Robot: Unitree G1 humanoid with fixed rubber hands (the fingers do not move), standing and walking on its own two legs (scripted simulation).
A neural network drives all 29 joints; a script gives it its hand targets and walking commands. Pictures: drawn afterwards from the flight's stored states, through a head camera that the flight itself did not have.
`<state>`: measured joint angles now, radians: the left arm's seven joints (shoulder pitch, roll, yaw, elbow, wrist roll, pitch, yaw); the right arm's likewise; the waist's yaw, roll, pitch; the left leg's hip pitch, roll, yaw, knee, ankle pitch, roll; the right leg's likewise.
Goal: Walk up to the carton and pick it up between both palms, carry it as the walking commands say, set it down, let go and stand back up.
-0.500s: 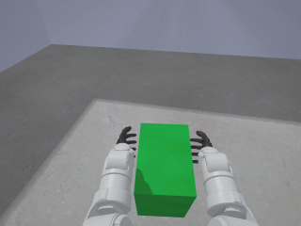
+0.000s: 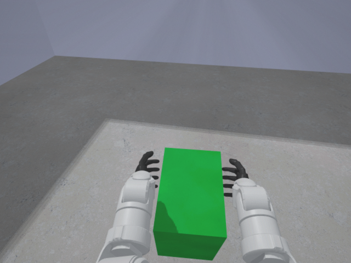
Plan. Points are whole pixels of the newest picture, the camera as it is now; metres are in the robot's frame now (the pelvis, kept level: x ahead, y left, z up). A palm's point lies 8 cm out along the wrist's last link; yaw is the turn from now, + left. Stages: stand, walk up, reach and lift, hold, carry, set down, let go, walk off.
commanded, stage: reach and lift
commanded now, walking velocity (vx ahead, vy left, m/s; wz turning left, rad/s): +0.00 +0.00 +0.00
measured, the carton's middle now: (188, 204) +0.32 +0.00 -0.04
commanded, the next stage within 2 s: hold in 0.68 s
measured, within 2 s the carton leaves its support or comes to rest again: neither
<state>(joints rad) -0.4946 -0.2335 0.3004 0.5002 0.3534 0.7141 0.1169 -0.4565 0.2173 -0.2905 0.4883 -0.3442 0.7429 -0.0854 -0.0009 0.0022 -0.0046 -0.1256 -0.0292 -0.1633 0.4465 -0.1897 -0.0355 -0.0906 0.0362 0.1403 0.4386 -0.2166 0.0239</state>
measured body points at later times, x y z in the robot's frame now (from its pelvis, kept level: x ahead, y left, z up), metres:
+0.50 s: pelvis -0.01 +0.00 +0.00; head -0.07 +0.01 +0.44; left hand +0.32 +0.12 +0.06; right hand +0.31 -0.12 +0.05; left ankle +0.05 +0.14 -0.74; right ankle +0.03 -0.14 -0.74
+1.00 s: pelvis -0.01 +0.01 +0.00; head -0.08 +0.01 +0.44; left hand +0.31 +0.13 +0.06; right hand +0.30 -0.12 +0.05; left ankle +0.05 +0.14 -0.74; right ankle +0.03 -0.14 -0.74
